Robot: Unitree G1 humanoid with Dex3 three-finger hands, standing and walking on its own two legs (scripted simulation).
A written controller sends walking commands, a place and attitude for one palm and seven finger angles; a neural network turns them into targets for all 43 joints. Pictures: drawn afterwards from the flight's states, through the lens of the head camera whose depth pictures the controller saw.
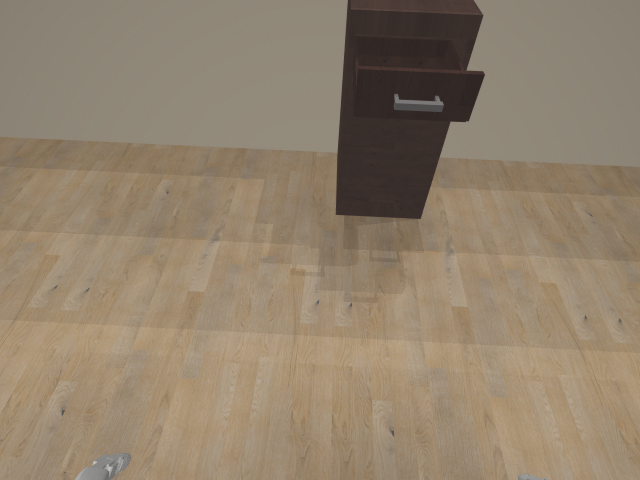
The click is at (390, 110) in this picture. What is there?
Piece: drawer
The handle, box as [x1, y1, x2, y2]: [394, 94, 443, 111]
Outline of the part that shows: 394,94 394,109 441,111 443,106 438,96 435,96 434,101 399,100 397,94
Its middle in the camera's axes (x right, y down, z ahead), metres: +0.26 -0.38 +1.06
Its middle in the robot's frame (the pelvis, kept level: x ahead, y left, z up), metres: +1.06 -0.21 -0.06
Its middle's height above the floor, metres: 0.71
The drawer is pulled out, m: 0.23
